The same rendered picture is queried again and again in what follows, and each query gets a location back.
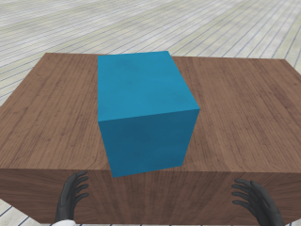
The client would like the pedestal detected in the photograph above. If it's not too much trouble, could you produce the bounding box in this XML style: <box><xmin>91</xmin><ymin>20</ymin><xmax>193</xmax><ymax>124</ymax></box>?
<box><xmin>0</xmin><ymin>53</ymin><xmax>301</xmax><ymax>226</ymax></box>

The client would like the left robot hand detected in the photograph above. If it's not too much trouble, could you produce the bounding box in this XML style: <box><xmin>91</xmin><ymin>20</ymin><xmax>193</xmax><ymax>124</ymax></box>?
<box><xmin>55</xmin><ymin>170</ymin><xmax>89</xmax><ymax>223</ymax></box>

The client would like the carton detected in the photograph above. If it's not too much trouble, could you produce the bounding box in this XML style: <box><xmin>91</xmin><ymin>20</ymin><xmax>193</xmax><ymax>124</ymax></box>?
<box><xmin>98</xmin><ymin>51</ymin><xmax>200</xmax><ymax>178</ymax></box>

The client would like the right robot hand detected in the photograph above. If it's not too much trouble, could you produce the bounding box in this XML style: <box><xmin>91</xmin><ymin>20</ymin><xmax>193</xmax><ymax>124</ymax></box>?
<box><xmin>231</xmin><ymin>179</ymin><xmax>285</xmax><ymax>226</ymax></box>

